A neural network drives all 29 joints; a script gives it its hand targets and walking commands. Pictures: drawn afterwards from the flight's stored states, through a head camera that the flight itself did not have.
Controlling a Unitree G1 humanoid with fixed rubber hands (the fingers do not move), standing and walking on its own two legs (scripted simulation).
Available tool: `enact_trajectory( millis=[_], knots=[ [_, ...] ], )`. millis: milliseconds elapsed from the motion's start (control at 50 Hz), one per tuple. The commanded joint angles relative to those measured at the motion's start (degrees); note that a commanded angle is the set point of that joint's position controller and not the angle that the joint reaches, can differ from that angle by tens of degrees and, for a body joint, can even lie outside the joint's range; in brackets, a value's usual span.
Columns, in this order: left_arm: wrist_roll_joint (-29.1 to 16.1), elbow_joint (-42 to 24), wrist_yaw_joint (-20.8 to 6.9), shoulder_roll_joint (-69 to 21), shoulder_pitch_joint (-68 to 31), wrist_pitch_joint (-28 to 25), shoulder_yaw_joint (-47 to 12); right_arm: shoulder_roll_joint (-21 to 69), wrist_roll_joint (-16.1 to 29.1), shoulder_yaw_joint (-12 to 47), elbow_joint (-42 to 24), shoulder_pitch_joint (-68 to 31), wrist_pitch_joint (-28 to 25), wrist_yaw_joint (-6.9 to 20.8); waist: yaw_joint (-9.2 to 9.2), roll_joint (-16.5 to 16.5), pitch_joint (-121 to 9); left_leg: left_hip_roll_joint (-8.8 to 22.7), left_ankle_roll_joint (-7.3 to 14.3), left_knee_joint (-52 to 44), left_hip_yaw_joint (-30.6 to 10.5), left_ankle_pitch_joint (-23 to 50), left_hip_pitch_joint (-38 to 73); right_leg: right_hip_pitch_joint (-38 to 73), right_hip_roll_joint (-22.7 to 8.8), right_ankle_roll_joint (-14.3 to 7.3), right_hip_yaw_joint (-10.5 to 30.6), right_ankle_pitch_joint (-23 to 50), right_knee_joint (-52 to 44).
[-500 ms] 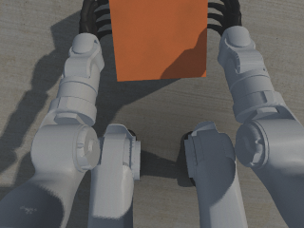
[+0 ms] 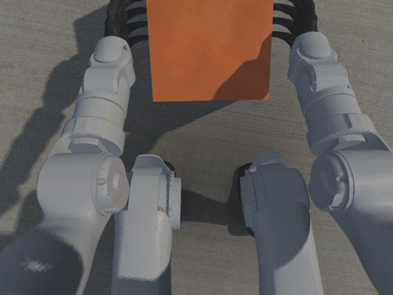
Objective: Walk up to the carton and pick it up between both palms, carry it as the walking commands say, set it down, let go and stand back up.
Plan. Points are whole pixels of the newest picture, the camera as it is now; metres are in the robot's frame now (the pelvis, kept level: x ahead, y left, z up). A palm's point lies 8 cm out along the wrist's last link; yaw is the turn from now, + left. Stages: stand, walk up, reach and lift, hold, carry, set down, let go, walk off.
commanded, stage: set down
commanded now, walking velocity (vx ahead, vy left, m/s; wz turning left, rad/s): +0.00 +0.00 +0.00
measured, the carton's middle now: (208, 29) +0.54 +0.01 -0.28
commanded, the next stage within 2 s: none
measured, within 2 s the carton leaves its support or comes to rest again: rests again in 0.48 s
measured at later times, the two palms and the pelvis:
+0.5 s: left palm (119, 39) +0.51 +0.16 -0.21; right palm (297, 38) +0.51 -0.14 -0.21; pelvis +0.00 +0.00 +0.00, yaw +0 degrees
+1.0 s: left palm (118, 37) +0.51 +0.16 -0.21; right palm (297, 34) +0.51 -0.14 -0.21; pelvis +0.00 +0.00 -0.01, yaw +0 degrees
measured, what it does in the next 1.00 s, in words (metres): stands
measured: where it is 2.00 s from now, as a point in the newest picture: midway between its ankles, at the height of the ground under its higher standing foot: (207, 211)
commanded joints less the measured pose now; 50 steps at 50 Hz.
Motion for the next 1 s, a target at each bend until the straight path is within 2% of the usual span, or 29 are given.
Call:
enact_trajectory(
  millis=[0, 20, 40, 100, 120, 160, 180, 200, 240, 260, 280, 340, 380, 420, 460, 500, 540, 620, 640, 680, 700, 740, 820, 860, 880, 900, 920, 940, 980],
  knots=[
    [-3.5, -10.1, -12.2, -42.3, -32.0, -3.6, -13.9, 47.8, 4.1, 15.7, -5.5, -32.8, -3.1, 13.2, 2.50, -1.6, -52.6, -2.8, 2.5, -6.4, 6.5, 23.0, 25.2, 19.8, 1.2, -2.6, -5.8, 21.7, -8.4],
    [-4.4, -9.5, -12.7, -43.1, -33.7, -3.3, -15.1, 46.1, 3.5, 15.1, -7.3, -36.4, -3.6, 13.4, 0.75, -1.0, -50.0, -2.6, 2.6, -5.9, 4.9, 24.3, 23.1, 17.8, 1.4, -2.9, -5.6, 24.0, -7.5],
    [-5.1, -9.1, -12.4, -41.7, -34.0, -3.4, -15.6, 43.3, 5.2, 16.0, -7.6, -35.2, -4.0, 12.9, 1.72, 2.4, -54.5, -2.3, 2.0, -4.0, 6.3, 27.0, 28.0, 19.8, 1.1, -3.0, -4.6, 25.3, -7.8],
    [-5.2, -8.6, -12.5, -44.4, -31.9, -3.4, -15.8, 42.5, 4.0, 16.0, -8.8, -35.5, -4.5, 12.7, -0.83, 0.9, -54.5, -2.7, 1.8, -4.8, 5.8, 25.5, 27.4, 19.2, 0.8, -2.7, -6.2, 24.0, -7.1],
    [-3.2, -5.5, -13.1, -43.1, -29.1, -2.6, -12.0, 45.0, 2.4, 14.4, -3.9, -31.7, -3.0, 13.1, 0.23, -0.5, -49.2, -2.5, 2.3, -5.3, 6.3, 22.6, 23.6, 19.7, 0.6, -2.6, -5.6, 22.3, -8.3],
    [-4.0, -4.4, -13.9, -44.2, -28.6, -2.3, -13.5, 43.7, 1.1, 11.9, -3.4, -29.9, -2.9, 13.1, -3.27, 0.1, -50.1, -2.7, 2.3, -5.8, 5.3, 21.9, 24.9, 19.7, 1.0, -2.8, -6.6, 22.0, -8.2],
    [-2.7, -4.3, -13.9, -43.4, -28.4, -2.2, -11.7, 42.5, 1.5, 12.5, -7.5, -33.2, -3.4, 13.8, 0.09, 0.6, -48.6, -2.7, 2.1, -5.5, 5.6, 23.7, 24.2, 15.1, 0.7, -2.8, -6.3, 22.6, -7.7],
    [-3.4, -3.9, -14.0, -41.8, -29.3, -1.9, -10.5, 43.4, 0.2, 12.2, -3.2, -29.4, -2.3, 13.7, -1.52, -2.9, -48.3, -2.6, 2.5, -5.3, 5.4, 22.1, 22.3, 18.2, 0.1, -2.9, -6.4, 21.7, -7.7],
    [-0.9, -2.3, -14.1, -43.2, -25.7, -1.4, -10.6, 43.4, -0.1, 9.9, -1.7, -26.9, -2.3, 14.6, 0.23, 3.5, -44.2, -2.5, 2.3, -6.0, 6.2, 20.8, 23.2, 13.9, 0.7, -3.7, -5.5, 18.9, -9.1],
    [-1.8, -3.8, -14.0, -43.3, -26.7, -2.2, -11.3, 42.9, -0.1, 10.5, -1.7, -27.9, -2.7, 14.1, -0.37, 0.6, -44.2, -2.5, 2.7, -6.0, 5.0, 22.9, 23.2, 13.7, 1.0, -3.4, -5.9, 20.6, -7.4],
    [-2.0, -0.6, -14.1, -44.7, -23.6, -1.7, -11.1, 40.0, -0.1, 11.3, -6.2, -32.0, -3.4, 14.3, -1.45, 1.5, -45.8, -2.5, 2.5, -5.8, 4.6, 24.4, 25.6, 11.2, 0.8, -3.1, -7.1, 20.3, -7.0],
    [-1.7, -5.2, -13.9, -40.9, -27.6, -2.8, -10.5, 42.8, 0.5, 12.4, -4.0, -30.3, -3.1, 14.4, 0.04, -2.8, -46.0, -2.6, 2.4, -4.8, 5.7, 24.6, 19.7, 16.2, 0.2, -2.3, -5.6, 24.1, -8.0],
    [-3.1, -6.5, -13.6, -40.3, -30.4, -3.5, -12.7, 43.5, 2.3, 14.0, -4.7, -31.7, -3.4, 13.9, 1.04, -2.1, -48.5, -2.1, 3.0, -4.0, 5.0, 26.0, 21.3, 18.1, 0.6, -2.6, -4.9, 25.7, -6.5],
    [-5.6, -9.8, -12.8, -39.9, -33.1, -4.1, -15.5, 41.3, 3.3, 14.9, -5.1, -32.8, -3.9, 13.6, -0.26, -0.6, -50.8, -2.0, 2.2, -4.5, 5.1, 26.8, 22.6, 21.0, 0.3, -3.3, -4.9, 27.0, -5.2],
    [-4.7, -5.5, -12.5, -41.6, -28.4, -4.3, -14.4, 41.1, 4.9, 16.5, -9.9, -36.8, -5.4, 13.1, 2.67, 1.5, -47.4, -2.7, 2.8, -4.6, 5.0, 28.6, 25.3, 17.1, 0.7, -3.0, -5.1, 26.7, -5.9],
    [-4.5, -4.3, -12.8, -42.6, -28.8, -4.4, -13.0, 41.5, 4.5, 16.2, -8.3, -35.8, -5.4, 13.5, 2.48, 0.4, -45.7, -2.9, 3.0, -4.5, 4.8, 28.2, 24.5, 14.4, 0.8, -3.2, -4.8, 25.1, -6.5],
    [-5.9, -5.1, -12.7, -40.6, -30.1, -4.7, -13.4, 40.7, 3.5, 16.4, -5.5, -32.5, -5.0, 13.1, -1.21, -3.7, -51.8, -2.5, 2.9, -3.1, 4.7, 26.1, 26.4, 18.7, 0.6, -2.5, -6.1, 23.4, -6.1],
    [-3.9, -2.4, -13.2, -38.9, -29.8, -3.2, -12.8, 40.4, 2.3, 12.9, -1.5, -31.0, -3.8, 14.1, -1.39, -0.1, -43.8, -1.6, 2.8, -5.4, 3.8, 22.5, 26.1, 13.8, 0.2, -3.1, -6.5, 20.0, -5.4],
    [-3.3, -6.7, -13.0, -39.0, -32.5, -3.7, -12.9, 41.5, 2.9, 12.7, -1.9, -31.0, -3.8, 14.3, 1.40, 4.0, -42.7, -2.1, 2.5, -5.0, 5.4, 22.3, 23.8, 13.7, 0.0, -4.2, -4.2, 20.4, -6.4],
    [-3.6, -2.3, -13.3, -39.7, -28.3, -3.3, -10.7, 38.4, 2.0, 14.2, -4.7, -32.5, -4.2, 13.7, -0.16, 0.3, -45.4, -2.3, 3.1, -3.5, 4.4, 22.6, 25.7, 15.1, 0.1, -3.4, -5.6, 18.9, -6.0],
    [-3.8, -1.7, -13.5, -41.8, -27.9, -2.8, -11.4, 35.9, 2.6, 13.5, -7.4, -36.4, -4.8, 13.7, -0.44, 2.5, -45.3, -2.3, 2.5, -4.1, 5.0, 21.6, 25.0, 15.3, -0.1, -3.5, -5.5, 19.2, -5.7],
    [-4.5, -4.1, -13.4, -36.7, -30.9, -3.6, -12.2, 39.2, 2.3, 12.7, -3.3, -32.4, -3.8, 13.7, -1.94, -2.5, -45.0, -1.7, 3.0, -4.4, 3.7, 22.2, 23.9, 15.8, -0.2, -2.7, -6.7, 21.2, -4.9],
    [-3.9, -3.9, -13.0, -36.9, -31.0, -3.9, -10.4, 37.8, 1.9, 11.9, -3.1, -33.5, -4.2, 13.7, -0.04, -0.6, -42.5, -2.0, 2.7, -3.4, 4.6, 22.6, 23.6, 14.5, -0.1, -3.2, -5.2, 19.0, -5.6],
    [-2.1, -3.6, -11.8, -34.0, -29.5, -4.2, -9.4, 36.9, 2.5, 11.6, -3.1, -32.6, -4.4, 13.5, 2.99, 1.1, -44.5, -1.6, 2.9, -4.5, 5.8, 20.2, 24.6, 15.4, -0.1, -3.5, -5.3, 18.1, -5.3],
    [-3.5, -2.3, -12.1, -34.4, -29.9, -4.4, -9.9, 35.6, 2.6, 13.5, -6.0, -33.8, -4.7, 13.2, 0.85, -1.0, -45.5, -1.7, 3.2, -2.8, 4.6, 24.9, 25.3, 15.2, 0.1, -3.0, -5.6, 21.9, -5.4],
    [-3.7, -3.9, -11.9, -31.8, -29.6, -4.9, -9.1, 34.1, 2.8, 12.8, -2.8, -31.6, -4.5, 12.8, 1.06, -2.6, -45.1, -1.1, 3.0, -2.4, 4.6, 26.3, 23.1, 16.6, -0.5, -2.4, -5.3, 24.5, -5.0],
    [-3.0, -2.1, -11.9, -32.6, -28.5, -4.6, -9.1, 34.3, 2.0, 10.6, -2.6, -31.8, -4.6, 12.9, 0.53, 1.5, -40.4, -1.4, 2.8, -3.8, 4.9, 24.4, 23.5, 14.1, -0.1, -3.2, -4.9, 21.9, -5.6],
    [-3.2, -2.6, -11.7, -32.3, -28.7, -4.5, -9.5, 32.9, 1.9, 10.4, -1.5, -29.4, -4.6, 12.7, -0.43, 1.5, -43.9, -1.5, 2.7, -3.1, 4.6, 25.6, 27.7, 14.6, 0.1, -3.1, -5.3, 22.0, -6.0],
    [-2.8, -1.4, -11.2, -29.0, -27.3, -4.7, -7.6, 28.6, 1.2, 11.1, -0.7, -29.6, -4.7, 11.9, 0.29, -1.7, -42.2, -1.6, 2.5, -3.2, 4.5, 26.1, 26.8, 14.1, -0.7, -2.6, -5.6, 21.0, -5.8]
  ],
)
